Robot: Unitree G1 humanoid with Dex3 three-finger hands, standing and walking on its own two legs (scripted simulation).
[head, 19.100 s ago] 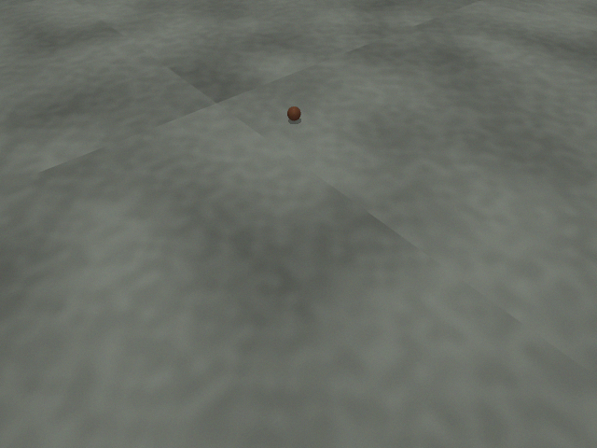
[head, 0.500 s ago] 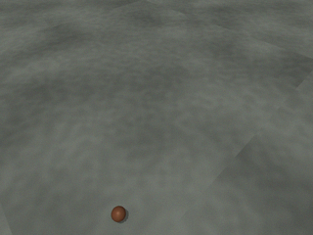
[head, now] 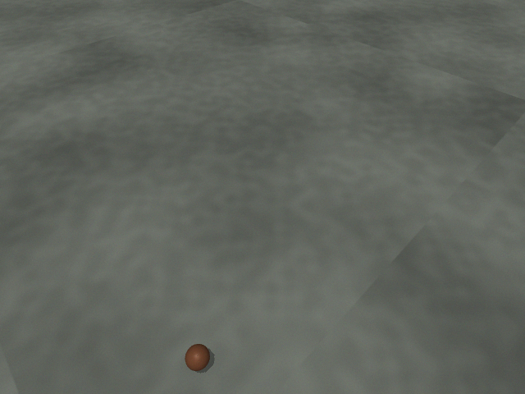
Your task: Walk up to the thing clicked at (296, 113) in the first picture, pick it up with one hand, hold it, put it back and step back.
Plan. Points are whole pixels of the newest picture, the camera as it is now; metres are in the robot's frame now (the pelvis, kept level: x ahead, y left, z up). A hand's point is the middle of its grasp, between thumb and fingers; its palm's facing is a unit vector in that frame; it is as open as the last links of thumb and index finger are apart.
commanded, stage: stand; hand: left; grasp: from above
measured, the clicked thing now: (197, 357) +0.41 +0.26 -0.74
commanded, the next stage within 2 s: rise first in 0.40 s
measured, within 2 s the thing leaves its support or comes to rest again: neither
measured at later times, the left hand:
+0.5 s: hand out of the picture +0.07 +0.26 -0.16, palm faces -0.03 -0.94 -0.35, open 7.3 cm
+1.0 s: hand out of the picture +0.13 +0.27 -0.21, palm faces -0.10 -0.90 -0.42, open 13.1 cm
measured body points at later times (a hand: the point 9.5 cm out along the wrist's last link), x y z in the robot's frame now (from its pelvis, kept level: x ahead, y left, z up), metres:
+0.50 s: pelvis +0.00 +0.00 +0.00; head +0.01 +0.00 +0.45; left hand +0.07 +0.31 -0.13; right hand +0.07 -0.30 -0.13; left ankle -0.01 +0.13 -0.75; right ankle -0.01 -0.13 -0.75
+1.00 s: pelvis -0.01 +0.01 -0.06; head +0.06 +0.02 +0.38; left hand +0.13 +0.31 -0.18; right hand +0.12 -0.25 -0.17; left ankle -0.01 +0.13 -0.75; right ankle -0.01 -0.13 -0.75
